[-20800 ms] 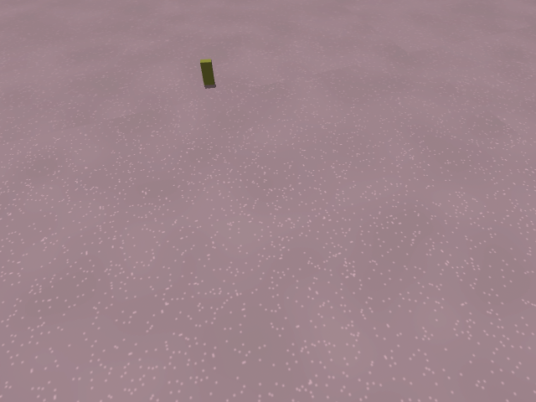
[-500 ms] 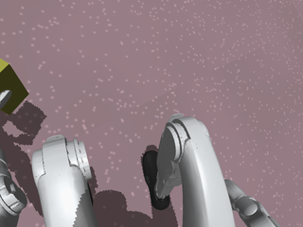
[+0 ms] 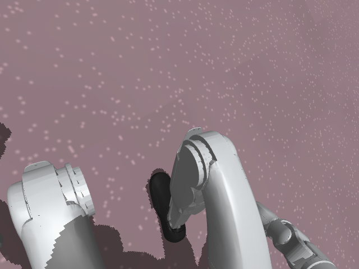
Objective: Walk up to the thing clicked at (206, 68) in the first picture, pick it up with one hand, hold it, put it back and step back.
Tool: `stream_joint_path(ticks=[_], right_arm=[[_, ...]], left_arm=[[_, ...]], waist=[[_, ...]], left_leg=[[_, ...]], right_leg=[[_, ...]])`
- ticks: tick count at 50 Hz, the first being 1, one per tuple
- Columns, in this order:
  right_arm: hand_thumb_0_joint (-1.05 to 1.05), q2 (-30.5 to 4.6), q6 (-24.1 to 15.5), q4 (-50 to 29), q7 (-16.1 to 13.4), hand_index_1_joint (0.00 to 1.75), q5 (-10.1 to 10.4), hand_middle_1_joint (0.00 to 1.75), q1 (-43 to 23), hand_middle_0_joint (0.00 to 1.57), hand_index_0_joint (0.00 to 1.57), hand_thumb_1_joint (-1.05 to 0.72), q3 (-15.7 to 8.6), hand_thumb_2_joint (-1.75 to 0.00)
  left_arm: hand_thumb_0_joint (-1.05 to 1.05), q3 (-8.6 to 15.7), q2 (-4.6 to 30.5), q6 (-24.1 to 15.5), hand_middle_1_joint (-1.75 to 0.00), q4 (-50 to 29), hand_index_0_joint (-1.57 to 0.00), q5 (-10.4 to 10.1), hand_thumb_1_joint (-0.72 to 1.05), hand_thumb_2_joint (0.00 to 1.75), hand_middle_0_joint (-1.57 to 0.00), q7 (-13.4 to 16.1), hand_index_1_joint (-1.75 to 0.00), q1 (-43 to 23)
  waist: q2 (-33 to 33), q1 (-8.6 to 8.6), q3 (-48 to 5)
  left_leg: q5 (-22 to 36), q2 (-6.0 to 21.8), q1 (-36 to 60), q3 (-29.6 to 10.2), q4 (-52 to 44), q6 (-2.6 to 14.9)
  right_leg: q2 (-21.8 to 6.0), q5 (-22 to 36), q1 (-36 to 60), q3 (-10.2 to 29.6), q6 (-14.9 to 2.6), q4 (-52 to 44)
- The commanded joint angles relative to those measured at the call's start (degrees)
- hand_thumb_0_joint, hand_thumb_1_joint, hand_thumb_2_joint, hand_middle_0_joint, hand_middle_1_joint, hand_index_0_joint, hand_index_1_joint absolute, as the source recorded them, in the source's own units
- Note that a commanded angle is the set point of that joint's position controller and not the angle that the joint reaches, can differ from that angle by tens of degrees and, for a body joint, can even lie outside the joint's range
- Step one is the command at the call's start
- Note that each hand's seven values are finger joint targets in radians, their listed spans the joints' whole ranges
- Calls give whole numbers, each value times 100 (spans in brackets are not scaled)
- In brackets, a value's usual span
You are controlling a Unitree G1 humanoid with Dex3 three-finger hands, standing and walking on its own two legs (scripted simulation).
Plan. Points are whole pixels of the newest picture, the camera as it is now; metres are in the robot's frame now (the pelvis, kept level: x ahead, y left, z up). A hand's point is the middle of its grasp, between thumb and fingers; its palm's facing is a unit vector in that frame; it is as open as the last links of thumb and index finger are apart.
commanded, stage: lower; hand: left
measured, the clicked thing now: out of the picture +0.44 +0.31 -0.17
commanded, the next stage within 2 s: loosen in 0.80 s
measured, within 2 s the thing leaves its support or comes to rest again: rests again in 0.70 s
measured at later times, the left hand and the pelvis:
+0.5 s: hand out of the picture +0.43 +0.34 -0.16, palm faces +0.54 -0.84 -0.03, open 8.7 cm; pelvis +0.00 +0.00 +0.00, yaw -2 degrees
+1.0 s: hand out of the picture +0.44 +0.33 -0.17, palm faces +0.53 -0.85 -0.02, open 8.7 cm; pelvis -0.01 +0.01 +0.00, yaw -3 degrees
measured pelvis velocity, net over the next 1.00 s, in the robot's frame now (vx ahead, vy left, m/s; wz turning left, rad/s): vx -0.01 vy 0.01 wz -0.05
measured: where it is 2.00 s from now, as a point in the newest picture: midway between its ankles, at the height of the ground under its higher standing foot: (129, 241)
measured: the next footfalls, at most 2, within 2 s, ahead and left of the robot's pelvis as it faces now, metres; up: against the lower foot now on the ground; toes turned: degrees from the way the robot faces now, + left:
none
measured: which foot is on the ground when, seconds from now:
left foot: down 0.00-1.00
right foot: down 0.00-1.00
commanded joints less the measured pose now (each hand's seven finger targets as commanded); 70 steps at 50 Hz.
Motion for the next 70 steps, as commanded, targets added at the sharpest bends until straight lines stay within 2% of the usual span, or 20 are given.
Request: stream_joint_path(ticks=[1, 8, 17, 25, 28, 29, 33, 34, 36, 39, 45, 46, 50, 54, 55, 58, 61, 67, 68, 70], right_arm=[[0, -1918, 0, -80, -119, 30, -100, 30, 444, 20, 20, -91, -497, -90], [0, -2005, 9, -141, -127, 30, -154, 30, 262, 20, 20, -90, -391, -90], [0, -2065, 34, -186, -136, 30, -256, 30, 179, 20, 20, -91, -266, -90], [0, -2078, 16, -269, -143, 30, -274, 30, -18, 20, 20, -90, -160, -90], [0, -2082, 11, -292, -148, 30, -292, 30, -10, 20, 20, -90, -110, -90], [0, -2086, 30, -280, -150, 30, -303, 30, -10, 20, 20, -90, -113, -90], [0, -2104, 37, -297, -155, 30, -323, 30, -32, 20, 20, -90, -59, -90], [0, -2105, 26, -331, -157, 30, -309, 30, -91, 20, 20, -91, -43, -90], [0, -2131, 43, -328, -163, 30, -340, 30, -90, 20, 20, -90, -37, -90], [0, -2117, 46, -338, -159, 30, -355, 30, -104, 20, 20, -90, 17, -90], [0, -2169, 54, -396, -157, 30, -376, 30, -176, 20, 20, -90, 41, -90], [0, -2158, 66, -371, -149, 30, -383, 30, -144, 20, 20, -90, 39, -89], [0, -2145, 59, -385, -153, 30, -377, 30, -196, 20, 20, -91, 62, -89], [0, -2167, 83, -390, -163, 30, -395, 30, -164, 20, 20, -91, 76, -89], [0, -2145, 78, -386, -151, 30, -394, 30, -212, 20, 20, -91, 82, -89], [0, -2116, 65, -413, -154, 30, -386, 30, -197, 20, 20, -91, 92, -89], [0, -2135, 70, -414, -155, 30, -387, 30, -185, 20, 20, -91, 84, -90], [0, -2156, 97, -418, -154, 30, -407, 30, -212, 20, 20, -91, 85, -90], [0, -2150, 84, -481, -144, 30, -396, 30, -281, 20, 20, -91, 102, -90], [0, -2161, 77, -445, -148, 30, -396, 30, -219, 20, 20, -91, 98, -90]], left_arm=[[0, 11, 1384, -506, -159, -795, -149, -61, 10, 137, -145, 22, -158, -1182], [0, 35, 1571, -618, -159, -591, -152, -36, 14, 137, -148, 52, -158, -1106], [0, 3, 1616, -691, -156, -484, -148, -29, 13, 136, -145, 93, -156, -986], [0, -58, 1775, -794, -154, -409, -146, -66, 10, 133, -143, 98, -153, -1139], [0, 38, 1885, -796, -152, -328, -146, -79, 9, 130, -143, 127, -151, -1018], [0, -55, 1730, -803, -153, -256, -146, -78, 8, 131, -143, 116, -152, -1021], [0, -55, 1801, -826, -153, -224, -147, -58, 10, 131, -144, 137, -152, -1033], [0, -14, 1905, -832, -151, -254, -146, -78, 9, 129, -143, 144, -151, -994], [0, -80, 1859, -865, -151, -227, -146, -35, 11, 130, -143, 164, -151, -1081], [0, -68, 1930, -901, -150, -192, -146, -33, 10, 128, -144, 191, -149, -1044], [0, -266, 1748, -924, -149, -14, -145, -12, 10, 126, -142, 196, -148, -1034], [0, -270, 1744, -920, -146, 15, -147, 0, 10, 118, -143, 205, -143, -988], [0, -251, 1727, -937, -124, -20, -135, -62, -7, 88, -129, 214, -120, -978], [0, -255, 1778, -955, -111, 3, -126, -23, -21, 74, -120, 247, -107, -1027], [0, -259, 1809, -965, -107, -67, -122, -21, -22, 70, -118, 253, -103, -1015], [0, -237, 1794, -933, -86, 10, -98, -51, -34, 61, -94, 264, -84, -970], [0, -177, 1918, -947, -71, -96, -82, -42, -38, 50, -80, 289, -70, -1061], [0, -204, 1905, -946, -56, -76, -67, 32, -40, 40, -66, 327, -56, -1096], [0, -328, 1814, -962, -52, -74, -64, 23, -40, 37, -63, 325, -52, -1147], [0, -194, 1950, -968, -48, -127, -60, 0, -42, 34, -59, 344, -48, -1126]], waist=[[2671, -442, -3605], [2748, -472, -3354], [2820, -540, -3401], [2669, -602, -3117], [2627, -552, -3278], [2699, -623, -3216], [2730, -652, -3128], [2716, -579, -3111], [2755, -665, -3080], [2770, -655, -3072], [2710, -745, -2849], [2744, -734, -2860], [2707, -714, -2842], [2778, -753, -2846], [2778, -692, -2829], [2610, -708, -2858], [2678, -674, -2860], [2831, -713, -2856], [2804, -739, -2744], [2733, -718, -2834]], left_leg=[[809, 241, 2326, 313, -1860, -117], [707, 284, 2357, 194, -1909, -142], [1186, 331, 2617, 127, -1822, -189], [613, 329, 2249, 122, -1781, -117], [831, 334, 2331, 112, -1736, -132], [932, 354, 2452, 64, -1771, -162], [886, 367, 2444, 14, -1813, -170], [803, 360, 2367, 36, -1792, -154], [842, 387, 2480, -28, -1812, -181], [881, 374, 2429, -5, -1776, -171], [699, 396, 2437, -110, -1866, -183], [702, 393, 2458, -109, -1866, -186], [794, 400, 2471, -112, -1841, -178], [892, 413, 2565, -138, -1868, -202], [844, 417, 2532, -138, -1864, -198], [804, 397, 2384, -55, -1774, -139], [717, 405, 2398, -75, -1829, -146], [803, 435, 2587, -158, -1903, -210], [640, 419, 2439, -140, -1911, -188], [648, 423, 2473, -142, -1873, -167]], right_leg=[[257, 786, 1920, -554, -339, -870], [269, 737, 1850, -638, -337, -844], [318, 1116, 2064, -722, -306, -792], [352, 740, 1995, -754, -298, -891], [381, 887, 2139, -780, -288, -886], [362, 952, 2094, -813, -281, -824], [377, 934, 2110, -846, -284, -831], [398, 872, 2081, -834, -292, -853], [388, 902, 2029, -877, -282, -815], [402, 946, 2124, -878, -283, -835], [400, 818, 1964, -961, -274, -840], [403, 812, 1962, -958, -282, -834], [403, 902, 2012, -945, -269, -845], [402, 966, 2043, -967, -268, -833], [414, 921, 1970, -946, -279, -822], [432, 916, 2106, -898, -266, -918], [434, 828, 2069, -906, -280, -916], [422, 862, 1984, -970, -284, -837], [425, 749, 1950, -970, -284, -865], [432, 769, 2000, -944, -284, -899]])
